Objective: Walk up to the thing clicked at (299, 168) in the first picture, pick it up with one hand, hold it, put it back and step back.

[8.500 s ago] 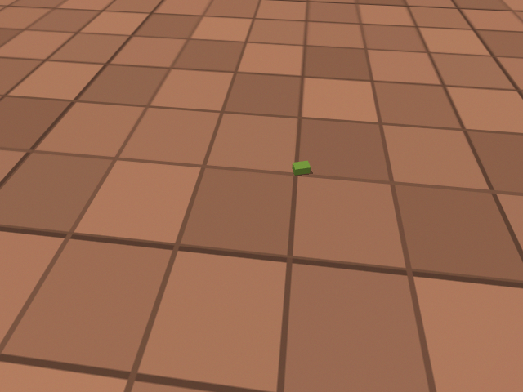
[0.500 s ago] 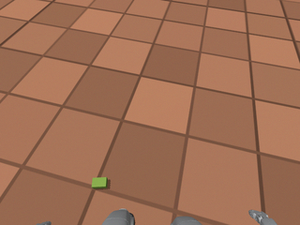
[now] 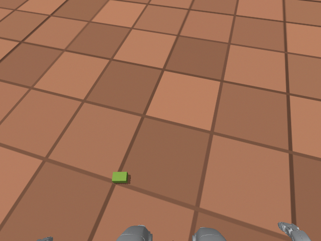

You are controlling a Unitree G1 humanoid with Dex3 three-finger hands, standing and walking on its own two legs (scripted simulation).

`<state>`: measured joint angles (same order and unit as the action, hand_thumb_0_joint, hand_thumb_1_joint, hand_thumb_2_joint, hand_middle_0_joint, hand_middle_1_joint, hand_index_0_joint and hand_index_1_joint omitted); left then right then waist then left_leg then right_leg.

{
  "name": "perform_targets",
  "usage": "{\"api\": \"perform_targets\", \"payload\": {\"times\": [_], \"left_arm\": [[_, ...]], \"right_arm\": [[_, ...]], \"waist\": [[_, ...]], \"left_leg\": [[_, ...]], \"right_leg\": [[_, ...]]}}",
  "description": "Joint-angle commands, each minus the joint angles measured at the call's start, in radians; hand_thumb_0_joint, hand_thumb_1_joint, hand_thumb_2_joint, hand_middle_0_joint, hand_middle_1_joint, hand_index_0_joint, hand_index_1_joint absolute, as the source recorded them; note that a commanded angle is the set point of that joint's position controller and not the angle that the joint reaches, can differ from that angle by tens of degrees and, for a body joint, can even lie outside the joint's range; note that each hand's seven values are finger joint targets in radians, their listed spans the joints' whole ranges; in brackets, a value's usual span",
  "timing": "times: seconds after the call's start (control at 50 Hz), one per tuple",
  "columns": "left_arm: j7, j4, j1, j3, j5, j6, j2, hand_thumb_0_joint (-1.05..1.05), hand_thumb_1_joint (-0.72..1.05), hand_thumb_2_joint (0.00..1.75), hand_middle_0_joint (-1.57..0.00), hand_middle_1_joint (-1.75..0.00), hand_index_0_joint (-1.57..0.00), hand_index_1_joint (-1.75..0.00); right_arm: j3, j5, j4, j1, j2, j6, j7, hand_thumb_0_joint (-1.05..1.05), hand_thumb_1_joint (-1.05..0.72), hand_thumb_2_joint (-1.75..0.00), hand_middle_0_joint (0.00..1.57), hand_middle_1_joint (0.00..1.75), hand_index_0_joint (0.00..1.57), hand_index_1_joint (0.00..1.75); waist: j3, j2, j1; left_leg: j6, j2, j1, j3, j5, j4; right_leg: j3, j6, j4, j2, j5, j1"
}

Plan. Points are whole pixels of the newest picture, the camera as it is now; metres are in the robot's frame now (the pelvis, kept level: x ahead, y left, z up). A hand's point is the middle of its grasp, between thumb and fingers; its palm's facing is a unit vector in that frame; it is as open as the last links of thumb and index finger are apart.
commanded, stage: walk up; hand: left
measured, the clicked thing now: (120, 177) +0.46 +0.29 -0.73
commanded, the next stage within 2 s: stand in 0.84 s
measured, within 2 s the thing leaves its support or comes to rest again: neither
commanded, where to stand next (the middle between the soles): +0.13 +0.01 m, yaw -1 degrees
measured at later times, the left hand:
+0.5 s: hand out of the picture +0.05 +0.25 -0.13, palm faces +0.01 -0.93 -0.36, open 7.4 cm
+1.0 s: hand out of the picture +0.10 +0.25 -0.13, palm faces -0.02 -0.94 -0.34, open 7.3 cm
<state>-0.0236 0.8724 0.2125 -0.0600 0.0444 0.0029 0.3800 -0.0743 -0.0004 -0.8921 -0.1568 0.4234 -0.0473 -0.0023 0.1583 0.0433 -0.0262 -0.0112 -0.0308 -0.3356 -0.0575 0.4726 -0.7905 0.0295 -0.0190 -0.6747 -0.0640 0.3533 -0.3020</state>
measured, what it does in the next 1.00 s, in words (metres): steps on the spot: left foot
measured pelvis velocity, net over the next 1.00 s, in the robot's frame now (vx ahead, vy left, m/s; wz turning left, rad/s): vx -0.01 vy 0.00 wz -0.01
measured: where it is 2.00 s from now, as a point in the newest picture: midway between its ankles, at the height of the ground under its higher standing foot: outside the picture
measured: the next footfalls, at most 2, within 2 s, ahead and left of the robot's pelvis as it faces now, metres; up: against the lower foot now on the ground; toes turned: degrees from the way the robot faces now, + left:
left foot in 0.02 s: +0.04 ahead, +0.12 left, +0.00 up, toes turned -3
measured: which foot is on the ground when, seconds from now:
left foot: up 0.00-0.00, down 0.02-1.00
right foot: down 0.00-1.00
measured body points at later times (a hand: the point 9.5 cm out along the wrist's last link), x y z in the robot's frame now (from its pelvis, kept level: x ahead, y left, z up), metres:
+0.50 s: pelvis -0.02 -0.01 +0.02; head -0.03 -0.02 +0.47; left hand +0.05 +0.30 -0.10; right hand +0.07 -0.31 -0.11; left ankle +0.00 +0.12 -0.72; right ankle -0.01 -0.13 -0.72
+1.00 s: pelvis -0.01 +0.00 +0.03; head +0.00 +0.00 +0.48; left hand +0.10 +0.30 -0.10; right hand +0.07 -0.31 -0.10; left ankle +0.00 +0.12 -0.72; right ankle -0.01 -0.13 -0.72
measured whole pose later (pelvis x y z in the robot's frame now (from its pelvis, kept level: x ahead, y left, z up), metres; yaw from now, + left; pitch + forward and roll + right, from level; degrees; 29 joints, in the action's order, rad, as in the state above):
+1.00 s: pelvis -0.01 +0.00 +0.03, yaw -1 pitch -3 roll +0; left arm 0.01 1.12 0.07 -0.01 0.01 0.02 0.35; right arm 0.00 0.00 -1.12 -0.10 0.35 0.02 0.00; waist 0.05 0.00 0.00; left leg -0.01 0.00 -0.11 -0.04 0.19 -0.35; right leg -0.01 -0.02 -0.34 -0.01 0.19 -0.11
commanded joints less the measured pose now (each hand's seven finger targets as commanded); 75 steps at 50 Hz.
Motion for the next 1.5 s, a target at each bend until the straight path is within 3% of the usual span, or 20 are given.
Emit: {"api": "perform_targets", "payload": {"times": [0.0,0.02,0.04,0.06,0.12,0.2,0.22,0.26,0.28,0.3,0.32,0.34,0.4,0.46,0.6,0.78,0.84,1.16,1.38,1.48], "left_arm": [[0.000,-0.078,0.026,-0.032,-0.032,0.001,0.187,0.00,0.90,0.90,-0.20,-0.30,-0.20,-0.30],[0.001,-0.077,0.070,-0.013,-0.040,0.003,0.108,0.00,0.90,0.90,-0.20,-0.30,-0.20,-0.30],[-0.010,-0.065,0.023,-0.022,-0.039,-0.005,0.162,0.00,0.90,0.90,-0.20,-0.30,-0.20,-0.30],[-0.015,-0.054,-0.046,-0.034,-0.035,-0.001,0.223,0.00,0.90,0.90,-0.20,-0.30,-0.20,-0.30],[0.006,-0.014,-0.005,-0.033,-0.048,0.009,0.202,0.00,0.90,0.90,-0.20,-0.30,-0.20,-0.30],[0.013,0.026,-0.014,-0.031,-0.035,0.022,0.191,0.00,0.90,0.90,-0.20,-0.30,-0.20,-0.30],[0.010,0.044,0.013,-0.027,-0.030,0.027,0.177,0.00,0.90,0.90,-0.20,-0.30,-0.20,-0.30],[0.005,0.064,0.028,-0.030,-0.021,0.042,0.199,0.00,0.90,0.90,-0.20,-0.30,-0.20,-0.30],[0.003,0.058,0.009,-0.033,-0.016,0.052,0.237,0.00,0.90,0.90,-0.20,-0.30,-0.20,-0.30],[0.008,0.057,-0.042,-0.035,-0.018,0.051,0.272,0.00,0.90,0.90,-0.20,-0.30,-0.20,-0.30],[0.014,0.046,-0.110,-0.030,-0.018,0.048,0.270,0.00,0.90,0.90,-0.20,-0.30,-0.20,-0.30],[0.018,0.041,-0.138,-0.021,-0.021,0.044,0.243,0.00,0.90,0.90,-0.20,-0.30,-0.20,-0.30],[0.023,0.071,-0.129,-0.007,-0.034,0.049,0.191,0.00,0.90,0.90,-0.20,-0.30,-0.20,-0.30],[0.027,0.095,-0.135,-0.010,-0.031,0.051,0.204,0.00,0.90,0.90,-0.20,-0.30,-0.20,-0.30],[0.022,0.132,-0.150,-0.004,-0.039,0.055,0.195,0.00,0.90,0.90,-0.20,-0.30,-0.20,-0.30],[0.020,0.171,-0.167,0.005,-0.040,0.042,0.187,0.00,0.90,0.90,-0.20,-0.30,-0.20,-0.30],[0.020,0.184,-0.171,0.011,-0.044,0.040,0.183,0.00,0.90,0.90,-0.20,-0.30,-0.20,-0.30],[0.019,0.211,-0.183,0.021,-0.037,0.034,0.189,0.00,0.90,0.90,-0.20,-0.30,-0.20,-0.30],[0.017,0.216,-0.161,0.024,-0.038,0.038,0.194,0.00,0.90,0.90,-0.20,-0.30,-0.20,-0.30],[0.016,0.219,-0.140,0.027,-0.040,0.039,0.187,0.00,0.90,0.90,-0.20,-0.30,-0.20,-0.30]], "right_arm": [[-0.047,-0.036,0.035,-0.071,0.151,0.072,0.014,0.00,-0.90,-0.90,0.20,0.30,0.20,0.30],[-0.055,-0.049,0.055,-0.023,0.213,0.081,0.019,0.00,-0.90,-0.90,0.20,0.30,0.20,0.30],[-0.055,-0.040,0.071,-0.002,0.266,0.083,0.017,0.00,-0.90,-0.90,0.20,0.30,0.20,0.30],[-0.059,-0.022,0.055,0.006,0.288,0.083,0.015,0.00,-0.90,-0.90,0.20,0.30,0.20,0.30],[-0.015,-0.023,0.058,0.085,0.175,0.094,0.017,0.00,-0.90,-0.90,0.20,0.30,0.20,0.30],[-0.019,-0.020,0.028,0.050,0.199,0.083,0.006,0.00,-0.90,-0.90,0.20,0.30,0.20,0.30],[-0.013,-0.014,0.034,0.072,0.189,0.075,0.004,0.00,-0.90,-0.90,0.20,0.30,0.20,0.30],[0.006,0.002,0.031,0.073,0.142,0.069,0.003,0.00,-0.90,-0.90,0.20,0.30,0.20,0.30],[0.015,0.008,0.031,0.070,0.114,0.070,0.001,0.00,-0.90,-0.90,0.20,0.30,0.20,0.30],[0.013,0.006,0.007,0.050,0.113,0.066,0.001,0.00,-0.90,-0.90,0.20,0.30,0.20,0.30],[0.010,0.001,-0.023,0.019,0.115,0.065,0.002,0.00,-0.90,-0.90,0.20,0.30,0.20,0.30],[0.007,-0.004,-0.040,0.009,0.123,0.069,0.001,0.00,-0.90,-0.90,0.20,0.30,0.20,0.30],[0.011,-0.007,-0.050,0.067,0.138,0.084,-0.008,0.00,-0.90,-0.90,0.20,0.30,0.20,0.30],[0.022,-0.009,-0.069,0.061,0.133,0.086,-0.009,0.00,-0.90,-0.90,0.20,0.30,0.20,0.30],[0.026,-0.006,-0.118,0.061,0.142,0.093,-0.001,0.00,-0.90,-0.90,0.20,0.30,0.20,0.30],[0.027,-0.006,-0.147,0.081,0.141,0.088,0.005,0.00,-0.90,-0.90,0.20,0.30,0.20,0.30],[0.031,-0.006,-0.158,0.087,0.147,0.095,0.010,0.00,-0.90,-0.90,0.20,0.30,0.20,0.30],[0.033,-0.006,-0.188,0.122,0.144,0.083,0.007,0.00,-0.90,-0.90,0.20,0.30,0.20,0.30],[0.035,-0.005,-0.200,0.115,0.142,0.081,0.002,0.00,-0.90,-0.90,0.20,0.30,0.20,0.30],[0.037,-0.003,-0.200,0.115,0.143,0.082,0.004,0.00,-0.90,-0.90,0.20,0.30,0.20,0.30]], "waist": [[-0.266,-0.093,0.030],[-0.266,0.132,-0.011],[-0.240,0.079,0.020],[-0.187,0.095,0.051],[-0.117,0.115,-0.002],[-0.120,0.128,0.023],[-0.122,0.119,0.001],[-0.154,0.046,-0.013],[-0.165,-0.046,0.000],[-0.151,-0.091,0.025],[-0.124,-0.117,0.053],[-0.105,-0.107,0.067],[-0.081,-0.092,0.030],[-0.076,-0.113,0.025],[-0.201,-0.050,0.025],[-0.176,-0.026,0.019],[-0.187,-0.026,0.023],[-0.171,-0.049,0.030],[-0.183,-0.055,0.030],[-0.206,-0.049,0.027]], "left_leg": [[0.052,0.080,0.307,-0.095,-0.281,0.487],[0.115,0.263,0.411,-0.372,-0.526,0.430],[0.227,0.370,0.278,-0.472,-0.406,0.414],[0.293,0.404,0.098,-0.502,-0.341,0.448],[0.182,0.231,0.121,-0.197,-0.429,0.409],[0.153,0.202,0.049,-0.180,-0.299,0.394],[0.141,0.197,0.010,-0.161,-0.260,0.371],[0.088,0.158,-0.017,-0.116,-0.263,0.306],[0.051,0.097,-0.042,-0.076,-0.209,0.258],[0.033,0.043,0.024,-0.034,-0.061,0.223],[0.032,0.040,0.109,-0.020,-0.026,0.228],[0.036,0.052,0.173,-0.035,-0.052,0.296],[0.067,0.117,0.127,-0.111,-0.140,0.405],[0.056,0.104,0.085,-0.091,-0.139,0.422],[0.042,0.123,0.169,-0.060,-0.386,0.432],[0.045,0.137,0.151,-0.070,-0.391,0.472],[0.036,0.157,0.198,-0.076,-0.540,0.481],[0.027,0.149,0.213,-0.062,-0.361,0.533],[0.030,0.147,0.218,-0.062,-0.370,0.526],[0.031,0.152,0.254,-0.058,-0.468,0.507]], "right_leg": [[-0.135,0.112,-0.171,-0.106,-0.313,0.029],[-0.064,0.041,-0.262,0.020,0.167,-0.193],[-0.112,0.030,-0.252,0.037,0.274,-0.188],[-0.139,0.034,-0.262,0.011,0.299,-0.081],[-0.111,0.044,-0.151,0.011,0.130,-0.068],[-0.018,0.039,0.085,0.053,0.048,0.089],[-0.004,0.044,0.173,0.062,-0.025,0.150],[-0.093,0.064,0.274,0.027,-0.125,0.241],[-0.242,0.100,0.316,-0.073,-0.132,0.224],[-0.336,0.158,0.350,-0.159,0.020,0.107],[-0.347,0.173,0.369,-0.190,0.116,-0.001],[-0.301,0.147,0.365,-0.162,0.115,-0.062],[-0.160,0.069,0.343,-0.038,0.030,0.002],[-0.184,0.069,0.380,-0.048,0.031,0.067],[-0.139,0.060,0.345,-0.059,-0.278,0.204],[-0.114,0.050,0.359,-0.044,-0.269,0.227],[-0.123,0.040,0.348,-0.058,-0.381,0.231],[-0.124,0.032,0.408,-0.053,-0.228,0.190],[-0.128,0.033,0.414,-0.059,-0.239,0.189],[-0.123,0.037,0.395,-0.064,-0.344,0.206]]}}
